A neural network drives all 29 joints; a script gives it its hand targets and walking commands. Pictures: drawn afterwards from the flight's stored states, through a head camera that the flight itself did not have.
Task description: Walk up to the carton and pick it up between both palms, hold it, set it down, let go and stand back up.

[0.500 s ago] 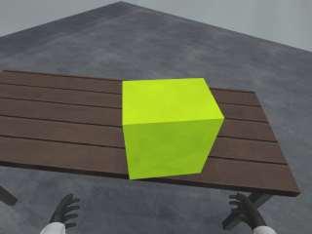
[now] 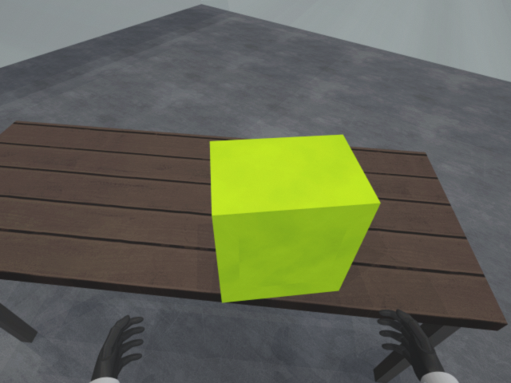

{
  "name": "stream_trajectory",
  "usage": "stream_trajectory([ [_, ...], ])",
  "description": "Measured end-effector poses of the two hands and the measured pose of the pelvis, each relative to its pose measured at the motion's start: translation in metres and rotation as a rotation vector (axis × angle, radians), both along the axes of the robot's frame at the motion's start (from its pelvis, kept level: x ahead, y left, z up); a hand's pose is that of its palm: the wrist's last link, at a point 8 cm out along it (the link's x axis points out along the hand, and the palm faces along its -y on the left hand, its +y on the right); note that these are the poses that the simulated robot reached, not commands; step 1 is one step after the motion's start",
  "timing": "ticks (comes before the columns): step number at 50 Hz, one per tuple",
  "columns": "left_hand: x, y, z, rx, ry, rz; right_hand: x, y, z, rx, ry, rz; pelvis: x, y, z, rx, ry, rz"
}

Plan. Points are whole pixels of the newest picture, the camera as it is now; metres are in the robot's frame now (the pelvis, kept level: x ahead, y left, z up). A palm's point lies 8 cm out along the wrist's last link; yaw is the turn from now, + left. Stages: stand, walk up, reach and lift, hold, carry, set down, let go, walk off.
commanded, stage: reach and lift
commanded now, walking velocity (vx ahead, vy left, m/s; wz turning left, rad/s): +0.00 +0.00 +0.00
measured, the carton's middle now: (279, 222) +0.42 -0.01 +0.00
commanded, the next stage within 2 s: none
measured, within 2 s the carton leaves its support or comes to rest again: neither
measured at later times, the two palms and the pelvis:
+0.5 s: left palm (132, 329) +0.20 +0.23 -0.03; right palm (428, 341) +0.21 -0.25 -0.04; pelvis +0.00 -0.01 -0.01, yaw -1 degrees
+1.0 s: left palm (138, 280) +0.26 +0.22 +0.02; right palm (428, 287) +0.28 -0.25 +0.02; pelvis +0.00 -0.01 +0.00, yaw -2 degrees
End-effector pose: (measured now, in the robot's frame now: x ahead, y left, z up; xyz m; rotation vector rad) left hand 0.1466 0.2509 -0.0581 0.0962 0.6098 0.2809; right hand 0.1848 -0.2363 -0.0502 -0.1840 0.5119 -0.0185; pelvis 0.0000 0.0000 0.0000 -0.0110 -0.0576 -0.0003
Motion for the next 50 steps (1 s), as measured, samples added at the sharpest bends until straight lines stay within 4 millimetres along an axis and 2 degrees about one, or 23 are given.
stream_trajectory([
  [8, 0.01, -0.019, 0.001, -0.022, -0.077, -0.005, 0.004, -0.007, 0.009, 0.027, -0.035, 0.007, -0.001, 0.0, -0.001, 0.001, 0.001, -0.008],
  [18, 0.035, -0.018, 0.018, 0.003, -0.209, -0.014, 0.017, -0.005, 0.009, 0.096, -0.132, -0.002, -0.001, -0.002, -0.005, 0.008, 0.019, -0.014],
  [25, 0.056, -0.025, 0.028, -0.011, -0.297, -0.031, 0.028, -0.011, 0.015, 0.117, -0.204, -0.011, 0.0, -0.005, -0.007, 0.01, 0.03, -0.018],
  [34, 0.064, -0.033, 0.027, -0.047, -0.339, -0.026, 0.034, -0.019, 0.026, 0.115, -0.248, -0.017, -0.002, -0.01, -0.008, 0.015, 0.038, -0.019],
  [38, 0.073, -0.031, 0.032, -0.05, -0.345, -0.013, 0.045, -0.017, 0.036, 0.127, -0.259, -0.006, -0.006, -0.011, -0.007, 0.02, 0.049, -0.024],
  [45, 0.101, -0.026, 0.06, -0.038, -0.381, -0.025, 0.077, -0.009, 0.059, 0.149, -0.289, 0.015, -0.006, -0.009, -0.004, 0.018, 0.059, -0.031],
  [50, 0.115, -0.027, 0.075, -0.044, -0.372, -0.044, 0.091, -0.009, 0.071, 0.149, -0.286, 0.014, -0.004, -0.006, -0.001, 0.014, 0.054, -0.033],
])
